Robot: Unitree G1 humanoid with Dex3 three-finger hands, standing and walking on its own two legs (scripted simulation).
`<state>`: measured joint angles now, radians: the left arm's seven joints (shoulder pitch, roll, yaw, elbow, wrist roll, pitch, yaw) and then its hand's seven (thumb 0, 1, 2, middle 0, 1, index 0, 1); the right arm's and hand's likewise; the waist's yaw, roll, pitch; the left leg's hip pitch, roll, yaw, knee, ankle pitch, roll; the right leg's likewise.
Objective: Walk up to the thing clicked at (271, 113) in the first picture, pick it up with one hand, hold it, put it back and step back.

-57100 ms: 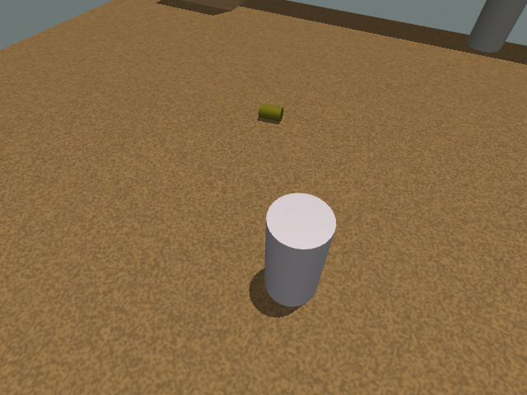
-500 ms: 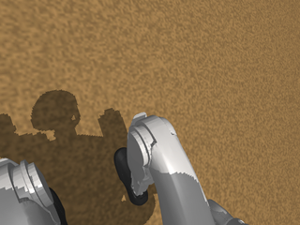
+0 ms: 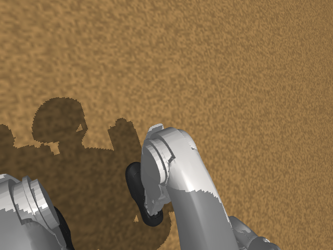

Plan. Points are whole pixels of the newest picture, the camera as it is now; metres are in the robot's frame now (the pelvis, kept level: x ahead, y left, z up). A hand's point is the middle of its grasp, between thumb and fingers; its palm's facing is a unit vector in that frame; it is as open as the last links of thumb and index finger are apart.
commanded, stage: close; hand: left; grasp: from above
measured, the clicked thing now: out of the picture +0.46 +0.34 -0.26
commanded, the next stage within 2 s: settle in 0.64 s
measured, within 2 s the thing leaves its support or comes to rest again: leaves its support in 1.12 s
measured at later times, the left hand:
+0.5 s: hand out of the picture +0.45 +0.34 -0.24, palm faces -0.43 -0.18 -0.88, open 11.4 cm
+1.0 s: hand out of the picture +0.45 +0.34 -0.24, palm faces -0.43 -0.19 -0.88, open 11.3 cm
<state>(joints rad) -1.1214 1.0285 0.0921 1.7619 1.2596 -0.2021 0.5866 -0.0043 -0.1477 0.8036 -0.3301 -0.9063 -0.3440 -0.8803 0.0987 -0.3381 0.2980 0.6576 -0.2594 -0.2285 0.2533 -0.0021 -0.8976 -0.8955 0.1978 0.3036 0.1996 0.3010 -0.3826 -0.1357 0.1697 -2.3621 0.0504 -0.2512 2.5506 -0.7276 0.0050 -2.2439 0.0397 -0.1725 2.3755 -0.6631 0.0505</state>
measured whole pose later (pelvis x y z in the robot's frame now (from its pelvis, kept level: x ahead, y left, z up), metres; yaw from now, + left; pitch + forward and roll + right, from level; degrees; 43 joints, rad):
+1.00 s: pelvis +0.00 +0.00 +0.00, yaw +0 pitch +30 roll -14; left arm -1.09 1.00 0.12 1.69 1.23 -0.17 0.54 0.02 -0.12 0.54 -0.56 -0.62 -0.58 -0.58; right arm 0.13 -0.33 0.30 0.65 -0.25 -0.20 0.24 0.00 -0.91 -0.90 0.20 0.30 0.20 0.30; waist -0.38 -0.12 0.14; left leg -2.37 0.05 -0.25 2.54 -0.73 0.00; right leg -2.25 0.04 -0.18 2.36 -0.66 0.05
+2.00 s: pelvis +0.00 -0.01 +0.05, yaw +7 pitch +35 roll -8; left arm -0.92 0.73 0.07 1.24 1.14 -0.09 0.19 0.01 -0.14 0.48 -0.64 -0.53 -0.66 -0.49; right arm 0.21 -0.28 0.06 0.69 -0.09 0.00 0.15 0.00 -0.92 -0.90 0.20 0.30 0.20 0.30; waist -0.23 0.02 -0.09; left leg -2.28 0.03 -0.12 2.32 -0.67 0.01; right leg -2.20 0.00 -0.07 2.24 -0.66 0.03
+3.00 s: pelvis +0.03 +0.00 +0.36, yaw +13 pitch +17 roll -3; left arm -0.36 0.44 -0.15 0.83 0.98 0.03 0.12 0.01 -0.13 0.49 -0.63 -0.52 -0.65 -0.49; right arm 0.23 -0.24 -0.02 0.74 0.04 -0.02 -0.05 0.00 -0.89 -0.89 0.20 0.30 0.20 0.30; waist -0.08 0.04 -0.14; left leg -1.06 0.05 -0.01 1.25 -0.49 0.00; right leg -1.03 0.00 -0.02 1.20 -0.47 0.02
